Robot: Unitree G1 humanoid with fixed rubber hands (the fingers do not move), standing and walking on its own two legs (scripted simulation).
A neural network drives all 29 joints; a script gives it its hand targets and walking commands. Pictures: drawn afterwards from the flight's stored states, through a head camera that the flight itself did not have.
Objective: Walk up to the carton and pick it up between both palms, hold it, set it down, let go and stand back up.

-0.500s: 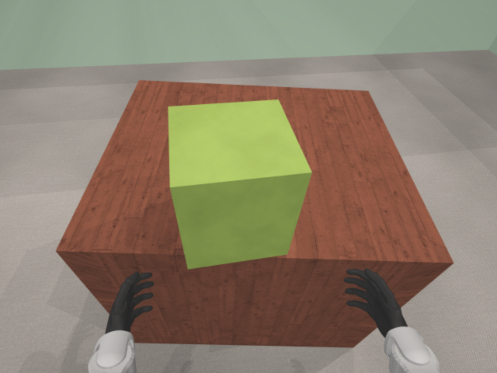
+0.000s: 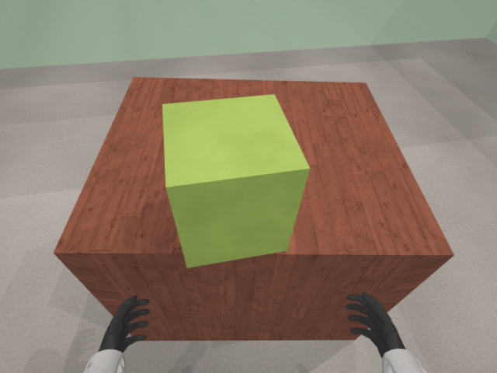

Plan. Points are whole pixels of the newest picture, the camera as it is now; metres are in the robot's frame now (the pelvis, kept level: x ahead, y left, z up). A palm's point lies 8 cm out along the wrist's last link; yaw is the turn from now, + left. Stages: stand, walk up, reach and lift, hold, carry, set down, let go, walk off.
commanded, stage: let go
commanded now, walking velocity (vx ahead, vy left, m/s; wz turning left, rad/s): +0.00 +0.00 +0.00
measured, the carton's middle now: (229, 183) +0.43 +0.05 +0.03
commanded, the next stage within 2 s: stand in 0.56 s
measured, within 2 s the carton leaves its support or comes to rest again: neither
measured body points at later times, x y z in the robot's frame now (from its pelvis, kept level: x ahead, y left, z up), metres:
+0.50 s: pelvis +0.00 +0.00 +0.00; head +0.00 +0.01 +0.45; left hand +0.18 +0.23 -0.09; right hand +0.17 -0.23 -0.09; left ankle +0.00 +0.12 -0.75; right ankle -0.03 -0.12 -0.75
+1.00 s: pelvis -0.02 +0.00 -0.01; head -0.03 +0.02 +0.44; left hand +0.08 +0.26 -0.13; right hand +0.06 -0.27 -0.11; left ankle +0.00 +0.12 -0.75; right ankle -0.03 -0.12 -0.75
